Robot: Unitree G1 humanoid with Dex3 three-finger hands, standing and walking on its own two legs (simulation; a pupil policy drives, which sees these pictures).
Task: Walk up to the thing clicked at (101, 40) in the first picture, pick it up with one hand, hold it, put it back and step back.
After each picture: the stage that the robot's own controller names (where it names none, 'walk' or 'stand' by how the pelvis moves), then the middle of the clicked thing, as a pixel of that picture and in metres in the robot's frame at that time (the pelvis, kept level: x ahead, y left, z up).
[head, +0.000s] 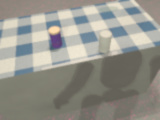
stand; (104, 41) +0.69 -0.08 -0.10
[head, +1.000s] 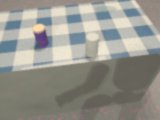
rise first; (92, 45) +0.62 +0.01 -0.07
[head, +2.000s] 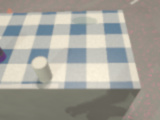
rise first; (42, 70) +0.44 +0.24 -0.08
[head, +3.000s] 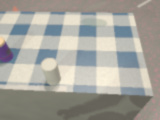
stand; (51, 72) +0.44 +0.17 -0.07
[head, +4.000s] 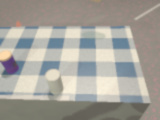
stand; (54, 82) +0.43 +0.17 -0.10
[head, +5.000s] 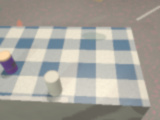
stand; (53, 83) +0.43 +0.17 -0.10
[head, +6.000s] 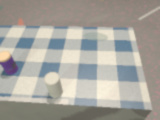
stand; (54, 85) +0.41 +0.17 -0.10
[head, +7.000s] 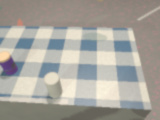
stand; (53, 85) +0.41 +0.17 -0.10
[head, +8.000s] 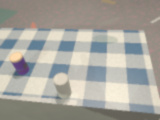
rise first; (62, 86) +0.41 +0.16 -0.10
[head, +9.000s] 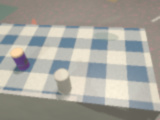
go down; (63, 81) +0.43 +0.16 -0.10
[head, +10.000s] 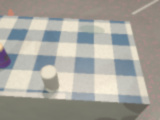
go down; (50, 79) +0.43 +0.15 -0.09
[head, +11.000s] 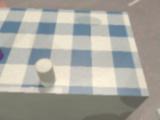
go down; (46, 73) +0.44 +0.15 -0.06
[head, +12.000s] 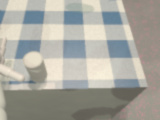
close in; (36, 67) +0.43 +0.16 -0.03
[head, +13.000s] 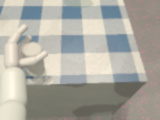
close; (34, 60) +0.45 +0.16 -0.01
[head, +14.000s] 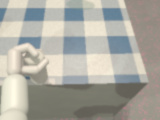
lift; (37, 67) +0.42 +0.16 -0.02
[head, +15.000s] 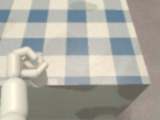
lift; (36, 70) +0.41 +0.17 -0.02
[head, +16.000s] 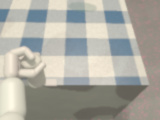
lift; (34, 71) +0.41 +0.17 -0.02
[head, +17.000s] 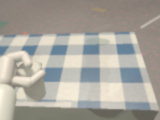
hold; (32, 81) +0.31 +0.19 +0.12
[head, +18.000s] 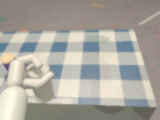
hold; (41, 83) +0.32 +0.17 +0.09
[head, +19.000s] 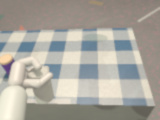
crouch; (41, 85) +0.33 +0.17 +0.06
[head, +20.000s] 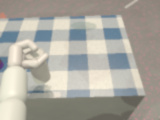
lower; (38, 66) +0.42 +0.16 +0.03
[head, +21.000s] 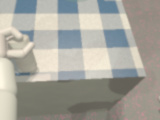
lower; (23, 53) +0.46 +0.18 +0.01
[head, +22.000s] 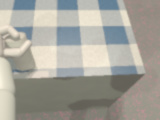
lower; (21, 51) +0.46 +0.18 +0.01
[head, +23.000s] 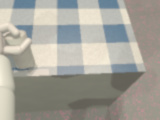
lower; (20, 49) +0.47 +0.18 +0.01
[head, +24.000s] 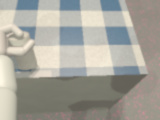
rest; (23, 51) +0.47 +0.18 +0.01
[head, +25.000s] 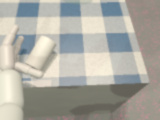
withdraw; (40, 53) +0.47 +0.13 -0.02
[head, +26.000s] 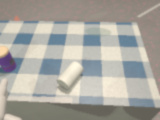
sink last; (70, 75) +0.46 +0.10 -0.08
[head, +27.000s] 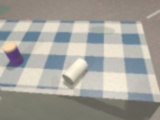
stand; (75, 71) +0.48 +0.09 -0.07
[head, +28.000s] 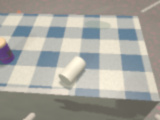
stand; (72, 70) +0.46 +0.09 -0.06
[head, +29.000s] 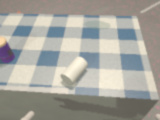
stand; (74, 70) +0.46 +0.08 -0.06
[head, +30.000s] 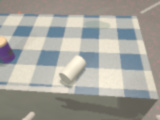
stand; (72, 69) +0.47 +0.09 -0.06
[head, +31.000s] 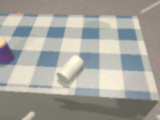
stand; (70, 69) +0.47 +0.10 -0.06
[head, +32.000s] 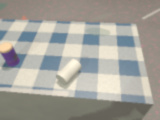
stand; (69, 71) +0.49 +0.11 -0.10
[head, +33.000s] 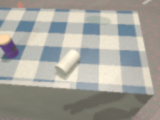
walk; (68, 62) +0.50 +0.11 -0.12
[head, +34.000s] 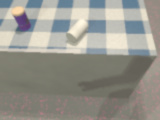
walk; (77, 30) +0.67 +0.08 -0.11
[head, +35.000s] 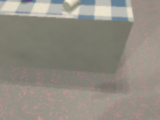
walk; (72, 1) +0.97 +0.09 -0.10
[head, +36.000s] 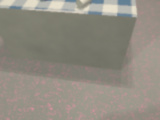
stand; (84, 0) +1.12 +0.07 -0.11
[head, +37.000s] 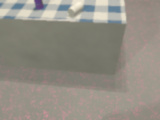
stand; (75, 9) +1.12 +0.10 -0.13
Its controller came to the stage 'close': yes
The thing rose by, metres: 0.19
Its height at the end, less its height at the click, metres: -0.02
